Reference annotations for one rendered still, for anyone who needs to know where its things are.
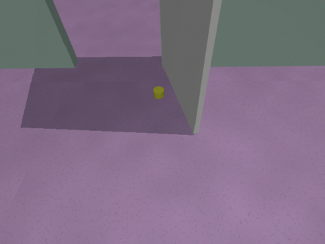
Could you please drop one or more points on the tin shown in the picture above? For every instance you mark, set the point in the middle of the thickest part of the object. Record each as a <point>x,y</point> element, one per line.
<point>158,92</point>

